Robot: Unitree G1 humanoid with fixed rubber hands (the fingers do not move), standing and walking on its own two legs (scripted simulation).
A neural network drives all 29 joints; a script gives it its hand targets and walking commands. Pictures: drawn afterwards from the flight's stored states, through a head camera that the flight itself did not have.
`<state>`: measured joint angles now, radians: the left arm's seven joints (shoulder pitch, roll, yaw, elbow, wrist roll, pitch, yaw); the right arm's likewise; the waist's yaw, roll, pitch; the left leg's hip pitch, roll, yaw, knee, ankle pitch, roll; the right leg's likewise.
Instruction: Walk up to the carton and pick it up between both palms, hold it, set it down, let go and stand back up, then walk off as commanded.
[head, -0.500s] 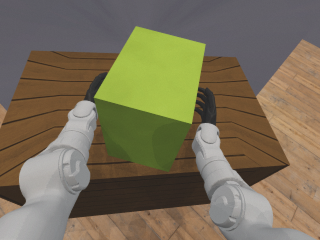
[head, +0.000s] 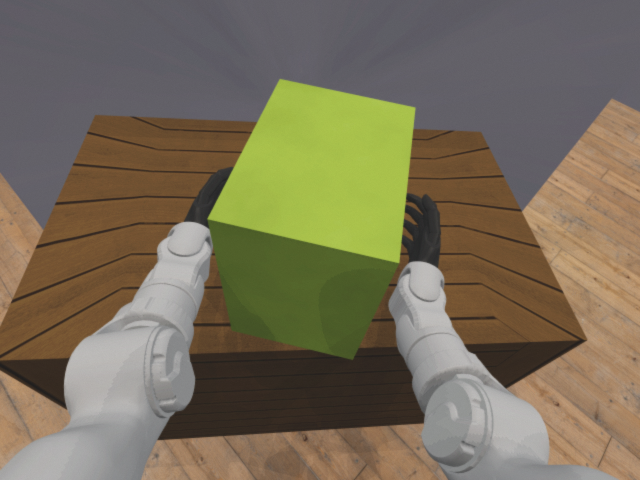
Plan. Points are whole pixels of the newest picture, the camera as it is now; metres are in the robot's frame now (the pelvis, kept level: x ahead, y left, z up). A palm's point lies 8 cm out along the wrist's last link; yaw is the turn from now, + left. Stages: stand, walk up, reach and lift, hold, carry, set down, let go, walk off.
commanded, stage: reach and lift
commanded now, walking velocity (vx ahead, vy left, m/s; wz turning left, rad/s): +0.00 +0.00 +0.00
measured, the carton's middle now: (318, 226) +0.48 -0.04 +0.01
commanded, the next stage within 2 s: none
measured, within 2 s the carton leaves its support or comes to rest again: leaves its support in 0.14 s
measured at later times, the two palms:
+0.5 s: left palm (189, 219) +0.42 +0.13 +0.11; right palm (438, 249) +0.35 -0.16 +0.11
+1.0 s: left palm (185, 198) +0.41 +0.12 +0.16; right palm (455, 219) +0.36 -0.16 +0.15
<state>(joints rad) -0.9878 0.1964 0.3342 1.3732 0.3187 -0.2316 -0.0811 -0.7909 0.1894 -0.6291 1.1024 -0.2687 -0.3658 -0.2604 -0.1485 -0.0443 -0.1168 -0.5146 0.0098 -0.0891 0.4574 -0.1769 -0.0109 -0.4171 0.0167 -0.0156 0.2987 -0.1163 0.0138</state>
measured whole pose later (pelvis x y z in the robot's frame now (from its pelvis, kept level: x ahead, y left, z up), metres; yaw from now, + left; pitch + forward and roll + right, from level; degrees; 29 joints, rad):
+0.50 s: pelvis -0.02 +0.01 +0.00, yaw +1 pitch +7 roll -2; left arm -0.93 0.15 0.21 1.24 0.19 -0.04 -0.04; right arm -0.77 0.17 -0.58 0.96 -0.14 -0.11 -0.22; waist -0.14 -0.04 -0.16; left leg -0.42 -0.01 -0.09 0.45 -0.16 0.00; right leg -0.32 0.00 -0.02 0.30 -0.11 0.02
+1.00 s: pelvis -0.01 -0.01 +0.01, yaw +1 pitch +0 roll -1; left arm -0.84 0.09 0.27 0.89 0.19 0.27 -0.04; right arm -0.77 0.11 -0.42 0.86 -0.02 0.09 -0.23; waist -0.11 -0.04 -0.10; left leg -0.23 0.00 -0.09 0.38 -0.16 -0.01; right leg -0.17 0.00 -0.02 0.30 -0.14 0.02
